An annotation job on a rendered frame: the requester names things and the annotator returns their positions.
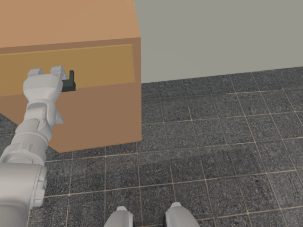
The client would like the robot left hand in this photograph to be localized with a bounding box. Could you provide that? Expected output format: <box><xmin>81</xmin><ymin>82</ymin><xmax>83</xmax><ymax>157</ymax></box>
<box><xmin>23</xmin><ymin>65</ymin><xmax>68</xmax><ymax>124</ymax></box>

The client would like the handle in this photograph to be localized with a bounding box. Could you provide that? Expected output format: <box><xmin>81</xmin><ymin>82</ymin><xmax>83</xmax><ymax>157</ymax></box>
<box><xmin>61</xmin><ymin>70</ymin><xmax>76</xmax><ymax>92</ymax></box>

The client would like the cabinet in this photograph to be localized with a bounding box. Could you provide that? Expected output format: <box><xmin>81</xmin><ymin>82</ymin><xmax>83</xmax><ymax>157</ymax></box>
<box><xmin>0</xmin><ymin>0</ymin><xmax>142</xmax><ymax>153</ymax></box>

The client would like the robot left thigh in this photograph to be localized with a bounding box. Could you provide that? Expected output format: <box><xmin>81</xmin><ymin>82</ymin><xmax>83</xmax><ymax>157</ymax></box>
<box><xmin>104</xmin><ymin>210</ymin><xmax>133</xmax><ymax>227</ymax></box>

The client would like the robot thigh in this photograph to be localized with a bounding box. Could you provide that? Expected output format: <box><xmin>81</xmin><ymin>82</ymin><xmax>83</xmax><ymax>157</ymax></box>
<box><xmin>166</xmin><ymin>206</ymin><xmax>200</xmax><ymax>227</ymax></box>
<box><xmin>104</xmin><ymin>210</ymin><xmax>133</xmax><ymax>227</ymax></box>

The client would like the left robot upper arm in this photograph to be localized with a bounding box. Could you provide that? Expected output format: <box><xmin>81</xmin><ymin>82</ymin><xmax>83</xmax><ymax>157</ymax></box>
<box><xmin>0</xmin><ymin>162</ymin><xmax>47</xmax><ymax>227</ymax></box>

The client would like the drawer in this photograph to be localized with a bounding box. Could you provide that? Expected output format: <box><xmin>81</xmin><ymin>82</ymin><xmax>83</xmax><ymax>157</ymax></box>
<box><xmin>0</xmin><ymin>44</ymin><xmax>134</xmax><ymax>96</ymax></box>

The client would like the robot right thigh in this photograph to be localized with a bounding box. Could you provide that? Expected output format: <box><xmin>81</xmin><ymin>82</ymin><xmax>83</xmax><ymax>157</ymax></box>
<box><xmin>166</xmin><ymin>206</ymin><xmax>200</xmax><ymax>227</ymax></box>

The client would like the robot left forearm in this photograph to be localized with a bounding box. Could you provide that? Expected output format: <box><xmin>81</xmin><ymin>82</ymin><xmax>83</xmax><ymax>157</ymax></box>
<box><xmin>0</xmin><ymin>99</ymin><xmax>56</xmax><ymax>166</ymax></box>

